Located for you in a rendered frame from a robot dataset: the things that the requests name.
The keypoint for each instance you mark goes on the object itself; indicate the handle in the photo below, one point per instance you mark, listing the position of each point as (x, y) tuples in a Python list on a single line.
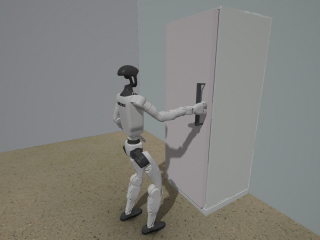
[(198, 100)]

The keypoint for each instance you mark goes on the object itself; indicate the robot right upper arm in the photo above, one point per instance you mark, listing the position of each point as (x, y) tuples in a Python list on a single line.
[(141, 103)]

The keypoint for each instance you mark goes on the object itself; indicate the fridge door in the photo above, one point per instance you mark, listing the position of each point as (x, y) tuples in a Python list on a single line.
[(190, 59)]

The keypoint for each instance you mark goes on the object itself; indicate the robot right forearm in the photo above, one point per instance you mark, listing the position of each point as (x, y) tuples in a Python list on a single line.
[(173, 114)]

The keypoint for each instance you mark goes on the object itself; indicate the robot left hand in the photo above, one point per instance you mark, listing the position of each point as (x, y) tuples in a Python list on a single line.
[(141, 138)]

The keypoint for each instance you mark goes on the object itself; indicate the robot left upper arm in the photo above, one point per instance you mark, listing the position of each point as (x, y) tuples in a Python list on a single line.
[(116, 115)]

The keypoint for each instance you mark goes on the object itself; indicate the humanoid robot head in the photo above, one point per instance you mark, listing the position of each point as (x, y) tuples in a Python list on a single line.
[(128, 72)]

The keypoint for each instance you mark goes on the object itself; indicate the robot right hand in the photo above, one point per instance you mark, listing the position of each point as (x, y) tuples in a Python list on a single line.
[(199, 108)]

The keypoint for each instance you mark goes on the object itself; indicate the left robot shin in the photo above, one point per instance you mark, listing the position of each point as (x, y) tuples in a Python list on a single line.
[(132, 196)]

